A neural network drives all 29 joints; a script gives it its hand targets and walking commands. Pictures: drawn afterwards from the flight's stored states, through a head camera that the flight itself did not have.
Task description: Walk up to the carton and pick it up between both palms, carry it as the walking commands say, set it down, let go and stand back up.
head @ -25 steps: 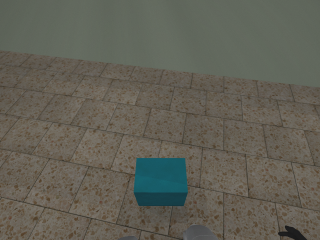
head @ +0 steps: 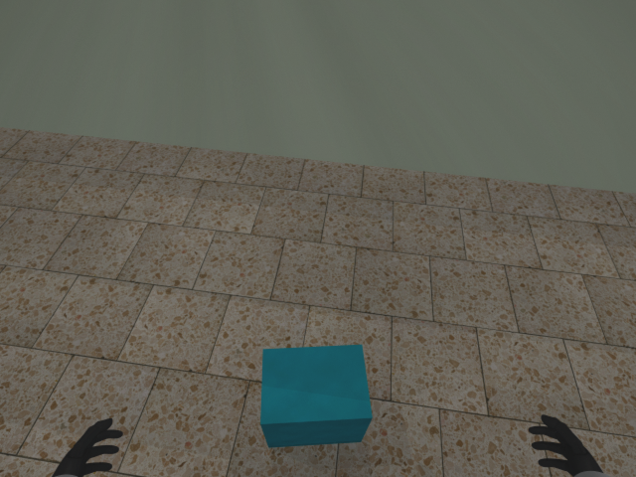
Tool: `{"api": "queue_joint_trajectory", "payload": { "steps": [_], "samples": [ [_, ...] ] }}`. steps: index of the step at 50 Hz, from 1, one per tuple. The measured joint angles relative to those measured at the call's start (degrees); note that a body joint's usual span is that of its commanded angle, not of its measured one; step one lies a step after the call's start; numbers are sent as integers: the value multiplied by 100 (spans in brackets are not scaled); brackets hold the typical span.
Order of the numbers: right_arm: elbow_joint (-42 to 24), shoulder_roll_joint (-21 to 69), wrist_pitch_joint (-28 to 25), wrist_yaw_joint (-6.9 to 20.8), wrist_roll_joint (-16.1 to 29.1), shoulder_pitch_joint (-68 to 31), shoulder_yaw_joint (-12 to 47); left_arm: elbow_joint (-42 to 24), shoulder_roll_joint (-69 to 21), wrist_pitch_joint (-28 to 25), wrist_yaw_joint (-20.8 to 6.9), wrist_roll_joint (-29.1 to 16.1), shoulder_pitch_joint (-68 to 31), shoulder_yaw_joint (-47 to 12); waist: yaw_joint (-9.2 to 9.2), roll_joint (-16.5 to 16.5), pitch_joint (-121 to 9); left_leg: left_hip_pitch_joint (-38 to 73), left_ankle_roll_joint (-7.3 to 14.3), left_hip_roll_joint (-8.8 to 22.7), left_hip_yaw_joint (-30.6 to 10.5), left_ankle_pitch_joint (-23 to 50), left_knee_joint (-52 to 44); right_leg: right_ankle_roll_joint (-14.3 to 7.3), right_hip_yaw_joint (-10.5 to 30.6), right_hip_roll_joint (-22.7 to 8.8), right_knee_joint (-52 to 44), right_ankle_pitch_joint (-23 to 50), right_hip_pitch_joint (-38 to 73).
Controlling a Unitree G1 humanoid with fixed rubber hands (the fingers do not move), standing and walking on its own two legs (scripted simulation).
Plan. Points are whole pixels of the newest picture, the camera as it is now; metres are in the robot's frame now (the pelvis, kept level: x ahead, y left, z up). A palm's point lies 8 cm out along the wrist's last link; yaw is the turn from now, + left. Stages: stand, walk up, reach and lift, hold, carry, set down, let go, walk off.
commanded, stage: walk up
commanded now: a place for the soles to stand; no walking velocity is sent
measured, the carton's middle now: (314, 397) +0.41 +0.01 -0.64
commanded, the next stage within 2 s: none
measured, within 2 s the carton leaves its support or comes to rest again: neither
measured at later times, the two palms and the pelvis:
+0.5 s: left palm out of the picture +0.07 +0.37 -0.08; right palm out of the picture +0.09 -0.31 -0.09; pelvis -0.01 +0.02 +0.00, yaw -3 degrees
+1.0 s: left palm (59, 466) +0.15 +0.34 -0.09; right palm out of the picture +0.09 -0.30 -0.09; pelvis +0.00 +0.03 +0.01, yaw -6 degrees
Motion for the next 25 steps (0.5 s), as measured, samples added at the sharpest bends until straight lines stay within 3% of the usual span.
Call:
{"api": "queue_joint_trajectory", "payload": {
  "steps": [11,16,21,25],
  "samples": [
    [434,83,84,45,-48,-211,-15,522,-70,69,-36,43,-11,-42,26,58,48,429,-5,-44,105,397,-755,22,105,-11,-617,352,340],
    [173,-40,303,156,-164,-156,-161,424,5,-13,131,97,289,42,-26,236,45,102,2,26,85,195,-302,5,108,56,-490,346,150],
    [-45,-97,347,236,-256,67,-272,281,177,-14,228,138,605,87,-9,254,37,-86,138,-155,-16,214,-163,79,216,-8,-263,285,-89],
    [-194,-68,346,261,-267,250,-304,183,226,27,228,98,764,122,0,224,84,-25,258,-192,116,160,-204,-121,30,-38,581,-613,-385]
  ]
}}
